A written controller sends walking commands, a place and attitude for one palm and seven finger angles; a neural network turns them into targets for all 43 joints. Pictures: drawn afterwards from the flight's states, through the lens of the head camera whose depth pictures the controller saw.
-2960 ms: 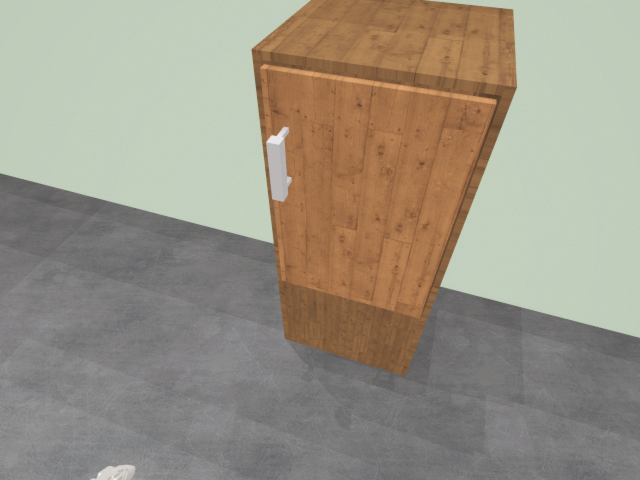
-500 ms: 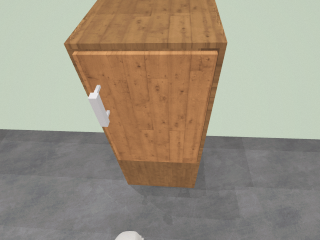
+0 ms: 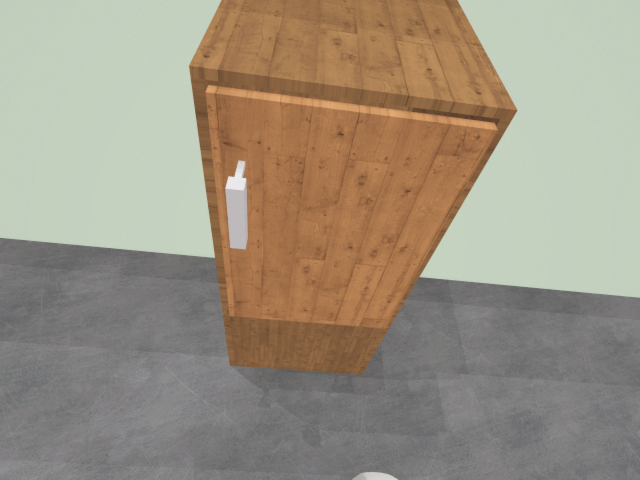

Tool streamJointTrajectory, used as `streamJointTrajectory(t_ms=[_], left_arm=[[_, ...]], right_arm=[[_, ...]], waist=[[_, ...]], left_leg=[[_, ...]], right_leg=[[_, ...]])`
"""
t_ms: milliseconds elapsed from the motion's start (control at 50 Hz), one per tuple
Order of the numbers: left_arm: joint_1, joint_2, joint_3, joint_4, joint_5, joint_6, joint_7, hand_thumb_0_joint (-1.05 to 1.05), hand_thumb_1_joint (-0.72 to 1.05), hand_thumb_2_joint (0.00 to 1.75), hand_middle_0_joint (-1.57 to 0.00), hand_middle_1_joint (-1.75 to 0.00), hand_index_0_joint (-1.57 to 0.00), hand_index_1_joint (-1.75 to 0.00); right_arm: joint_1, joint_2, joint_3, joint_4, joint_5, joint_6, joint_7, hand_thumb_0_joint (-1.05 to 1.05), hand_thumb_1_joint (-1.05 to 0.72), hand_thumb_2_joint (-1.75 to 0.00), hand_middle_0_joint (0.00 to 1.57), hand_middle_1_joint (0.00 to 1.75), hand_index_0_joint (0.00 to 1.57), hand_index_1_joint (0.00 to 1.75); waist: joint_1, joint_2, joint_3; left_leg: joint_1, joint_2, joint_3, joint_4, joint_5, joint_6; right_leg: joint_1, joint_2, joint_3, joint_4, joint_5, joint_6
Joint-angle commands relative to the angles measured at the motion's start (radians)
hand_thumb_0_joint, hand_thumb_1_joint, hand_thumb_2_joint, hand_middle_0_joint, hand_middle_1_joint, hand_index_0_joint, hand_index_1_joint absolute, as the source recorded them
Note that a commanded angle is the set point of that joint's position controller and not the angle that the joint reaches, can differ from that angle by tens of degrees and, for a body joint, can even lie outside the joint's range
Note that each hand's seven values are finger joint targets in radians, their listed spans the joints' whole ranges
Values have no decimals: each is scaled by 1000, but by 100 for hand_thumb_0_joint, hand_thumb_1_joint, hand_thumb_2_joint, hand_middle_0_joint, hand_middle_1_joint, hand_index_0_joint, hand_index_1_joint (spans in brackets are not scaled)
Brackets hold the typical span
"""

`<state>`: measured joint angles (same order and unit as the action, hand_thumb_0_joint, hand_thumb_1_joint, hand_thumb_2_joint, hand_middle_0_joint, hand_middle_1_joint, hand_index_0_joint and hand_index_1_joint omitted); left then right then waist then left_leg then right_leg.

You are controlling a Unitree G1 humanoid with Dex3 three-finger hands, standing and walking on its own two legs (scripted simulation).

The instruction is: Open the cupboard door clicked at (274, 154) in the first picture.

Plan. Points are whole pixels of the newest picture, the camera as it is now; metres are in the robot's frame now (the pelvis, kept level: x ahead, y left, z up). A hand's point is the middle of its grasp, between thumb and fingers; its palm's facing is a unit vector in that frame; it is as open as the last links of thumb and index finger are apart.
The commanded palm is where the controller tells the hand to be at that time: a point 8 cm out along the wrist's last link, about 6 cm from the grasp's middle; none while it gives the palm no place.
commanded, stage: come to a stop and stand still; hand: left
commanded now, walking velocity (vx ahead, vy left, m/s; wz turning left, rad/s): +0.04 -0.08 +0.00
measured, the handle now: (239, 205) +0.49 +0.15 +0.02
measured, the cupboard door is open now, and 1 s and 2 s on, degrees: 0 0 0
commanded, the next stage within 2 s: look again from close up in 0.64 s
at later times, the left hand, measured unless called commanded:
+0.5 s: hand out of the picture -0.02 +0.10 -0.17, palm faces +0.07 -0.97 -0.22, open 7.3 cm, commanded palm none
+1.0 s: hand out of the picture -0.05 +0.11 -0.18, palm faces +0.09 -0.98 -0.20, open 7.4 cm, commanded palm none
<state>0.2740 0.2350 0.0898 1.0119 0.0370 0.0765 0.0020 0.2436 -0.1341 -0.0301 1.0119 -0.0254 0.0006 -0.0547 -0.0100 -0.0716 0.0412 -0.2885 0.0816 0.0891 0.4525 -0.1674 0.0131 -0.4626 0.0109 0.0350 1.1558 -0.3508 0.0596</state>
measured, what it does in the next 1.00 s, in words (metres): steps on the spot: right foot, then left foot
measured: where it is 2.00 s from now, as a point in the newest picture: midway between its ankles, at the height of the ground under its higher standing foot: outside the picture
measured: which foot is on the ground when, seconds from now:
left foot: down 0.00-0.24, up 0.26-0.52, down 0.54-1.00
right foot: up 0.00-0.22, down 0.24-1.00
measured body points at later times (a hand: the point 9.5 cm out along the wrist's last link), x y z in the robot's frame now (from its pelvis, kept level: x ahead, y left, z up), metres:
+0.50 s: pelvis -0.03 -0.07 -0.01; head -0.03 -0.09 +0.44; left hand -0.03 +0.15 -0.16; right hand -0.05 -0.29 -0.18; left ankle -0.03 +0.06 -0.73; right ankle -0.06 -0.16 -0.74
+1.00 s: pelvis -0.05 -0.06 -0.01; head -0.08 -0.06 +0.44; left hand -0.06 +0.17 -0.17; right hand +0.00 -0.29 -0.16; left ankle -0.04 +0.05 -0.74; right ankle -0.06 -0.16 -0.74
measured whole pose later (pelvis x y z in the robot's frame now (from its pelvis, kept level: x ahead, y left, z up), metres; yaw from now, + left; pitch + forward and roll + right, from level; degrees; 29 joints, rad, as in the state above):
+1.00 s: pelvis -0.05 -0.06 -0.01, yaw +3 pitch -3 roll -1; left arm 0.33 0.16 0.01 1.05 0.03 -0.01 0.04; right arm 0.26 -0.17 -0.02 1.04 -0.02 -0.01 -0.03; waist 0.00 0.00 -0.01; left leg -0.21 0.03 0.06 0.54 -0.27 0.01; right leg -0.15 -0.01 -0.11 0.51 -0.30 -0.02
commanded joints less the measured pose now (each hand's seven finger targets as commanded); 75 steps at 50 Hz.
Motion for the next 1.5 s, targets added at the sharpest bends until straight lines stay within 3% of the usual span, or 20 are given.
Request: streamJointTrajectory(t_ms=[0, 100, 160, 180, 200, 220, 240, 280, 360, 440, 520, 580, 700, 720, 760, 820, 900, 960, 1380, 1480], left_arm=[[20, 18, -3, -54, -6, -2, -6, 0, 90, 90, -20, -30, -20, -30], [-8, -13, -19, -50, -13, -13, -6, 0, 90, 90, -20, -30, -20, -30], [97, -26, -21, -6, -21, -28, -1, 0, 90, 90, -20, -30, -20, -30], [133, -12, -21, 14, -17, -33, 3, 0, 90, 90, -20, -30, -20, -30], [154, 25, -15, 19, -11, -41, 12, 0, 90, 90, -20, -30, -20, -30], [120, 98, -13, 10, -6, -54, 24, 0, 90, 90, -20, -30, -20, -30], [46, 114, -17, -17, -12, -54, 30, 0, 90, 90, -20, -30, -20, -30], [-37, 71, -26, -30, -12, -67, 34, 0, 90, 90, -20, -30, -20, -30], [-4, 2, -51, 4, -21, -85, 32, 0, 90, 90, -20, -30, -20, -30], [49, 6, -51, 33, -18, -87, 35, 0, 90, 90, -20, -30, -20, -30], [77, -32, -61, 59, -33, -89, 32, 0, 90, 90, -20, -30, -20, -30], [67, -24, -62, 88, -32, -84, 36, 0, 90, 90, -20, -30, -20, -30], [93, -36, -72, 123, -27, -86, 34, 0, 90, 90, -20, -30, -20, -30], [125, 123, -83, 37, -4, -113, 41, 0, 90, 90, -20, -30, -20, -30], [116, 57, -47, 43, -10, -119, 46, 0, 90, 90, -20, -30, -20, -30], [126, 12, -66, 22, -13, -114, 44, 0, 90, 90, -20, -30, -20, -30], [92, 29, -63, -7, -15, -104, 41, 0, 90, 90, -20, -30, -20, -30], [97, 36, -67, -13, -17, -101, 41, 0, 90, 90, -20, -30, -20, -30], [160, -3, -79, 13, -10, -80, 38, 0, 90, 90, -20, -30, -20, -30], [236, -48, -68, 36, 6, -51, 27, 0, 90, 90, -20, -30, -20, -30]], right_arm=[[99, -205, -53, -9, -4, -9, -13, 0, -90, -90, 20, 30, 20, 30], [107, -229, -67, 8, -13, 6, 2, 0, -90, -90, 20, 30, 20, 30], [76, -227, -70, 13, -10, 14, 12, 0, -90, -90, 20, 30, 20, 30], [82, -203, -70, 18, -5, 18, 16, 0, -90, -90, 20, 30, 20, 30], [95, -153, -61, 17, 3, 22, 19, 0, -90, -90, 20, 30, 20, 30], [84, -72, -39, 4, 12, 23, 25, 0, -90, -90, 20, 30, 20, 30], [34, -69, -30, -18, 5, 28, 30, 0, -90, -90, 20, 30, 20, 30], [53, -77, -35, 10, -3, 39, 38, 0, -90, -90, 20, 30, 20, 30], [117, -54, -22, 69, 3, 30, 34, 0, -90, -90, 20, 30, 20, 30], [84, -42, -13, 73, 7, 23, 23, 0, -90, -90, 20, 30, 20, 30], [111, -72, -5, 112, 14, -9, 7, 0, -90, -90, 20, 30, 20, 30], [81, -74, 1, 129, 14, -13, -1, 0, -90, -90, 20, 30, 20, 30], [47, -67, 11, 132, 17, -9, -2, 0, -90, -90, 20, 30, 20, 30], [22, -157, 11, 11, 13, -18, 18, 0, -90, -90, 20, 30, 20, 30], [53, -122, -17, 12, 1, -41, 5, 0, -90, -90, 20, 30, 20, 30], [83, -89, -3, -3, 4, -33, 9, 0, -90, -90, 20, 30, 20, 30], [57, -131, -13, -16, 7, -23, 15, 0, -90, -90, 20, 30, 20, 30], [52, -139, -6, -17, 7, -22, 22, 0, -90, -90, 20, 30, 20, 30], [89, -143, -5, 25, 10, -10, 36, 0, -90, -90, 20, 30, 20, 30], [85, -185, -32, 31, 5, 13, 27, 0, -90, -90, 20, 30, 20, 30]], waist=[[-27, 256, -65], [-43, 311, -37], [14, 277, -45], [23, 220, -45], [31, 108, -46], [20, -115, -8], [27, -148, 37], [1, -195, 97], [-18, -84, 113], [7, -66, 70], [11, 73, -24], [12, 160, -52], [13, 94, 13], [-5, 71, 115], [-6, 62, -110], [-3, -31, -119], [-3, 38, 57], [7, 68, 81], [20, 84, 52], [30, 183, 87]], left_leg=[[153, 241, -236, -205, 59, 116], [64, 223, -264, -246, -159, 109], [-31, 171, -211, -218, -209, 61], [-78, 116, -166, -180, -236, 24], [-139, 57, -106, -61, -258, -17], [-222, -24, -24, 99, -270, -57], [-181, -11, -50, 193, -319, -48], [-152, -8, -86, 293, -241, -33], [-126, -4, -52, 329, -172, -43], [-41, 0, -44, 183, -188, -45], [185, 68, -117, -50, 217, -10], [174, 76, -105, -40, 286, -2], [157, 56, -92, -96, 133, -10], [86, -12, -125, -8, 132, -8], [81, -17, -83, 60, 62, 9], [68, -20, -73, 61, 21, 12], [43, 6, -103, 17, 34, 24], [18, 15, -117, -16, 20, 28], [-66, 43, -198, -230, -360, 32], [-158, 132, -289, -341, -636, 72]], right_leg=[[-37, -42, -7, -152, -36, 0], [126, -34, -82, -438, -128, -25], [322, -6, -135, -694, 13, -47], [401, -8, -139, -792, 85, -49], [445, -99, -46, -882, 66, -75], [389, -277, 183, -991, -72, -140], [215, -352, 218, -1047, -189, -181], [105, -276, 154, -1049, -197, -162], [191, -213, 20, -942, 177, -168], [237, -232, 47, -882, 306, -196], [241, -140, -5, -789, 371, -99], [310, -131, -24, -789, 380, -77], [309, -134, -12, -849, 321, -77], [261, -120, -10, -834, 446, -65], [375, -188, 36, -737, 658, -107], [368, -183, 20, -752, 533, -128], [205, -140, 5, -784, 221, -124], [205, -125, -7, -785, 152, -110], [262, -96, -54, -781, 16, -63], [256, -22, -142, -584, -59, -59]])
